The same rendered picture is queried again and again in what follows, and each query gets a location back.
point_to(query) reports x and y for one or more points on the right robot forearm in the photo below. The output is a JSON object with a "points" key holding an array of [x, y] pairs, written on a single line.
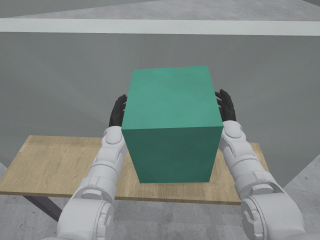
{"points": [[246, 169]]}

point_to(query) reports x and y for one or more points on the left robot upper arm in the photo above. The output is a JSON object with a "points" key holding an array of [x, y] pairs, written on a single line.
{"points": [[86, 219]]}

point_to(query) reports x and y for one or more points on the left robot hand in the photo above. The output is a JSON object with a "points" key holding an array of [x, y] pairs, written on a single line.
{"points": [[117, 114]]}

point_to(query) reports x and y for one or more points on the right robot hand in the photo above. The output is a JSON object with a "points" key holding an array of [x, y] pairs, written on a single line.
{"points": [[227, 110]]}

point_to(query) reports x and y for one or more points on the left robot forearm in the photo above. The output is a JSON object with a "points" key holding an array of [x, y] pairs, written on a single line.
{"points": [[101, 180]]}

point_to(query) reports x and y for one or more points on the carton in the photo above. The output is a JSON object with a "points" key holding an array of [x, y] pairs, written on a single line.
{"points": [[172, 124]]}

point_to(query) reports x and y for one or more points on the table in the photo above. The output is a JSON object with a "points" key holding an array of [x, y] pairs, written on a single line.
{"points": [[54, 166]]}

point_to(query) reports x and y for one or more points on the right robot upper arm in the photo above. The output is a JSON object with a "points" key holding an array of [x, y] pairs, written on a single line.
{"points": [[273, 216]]}

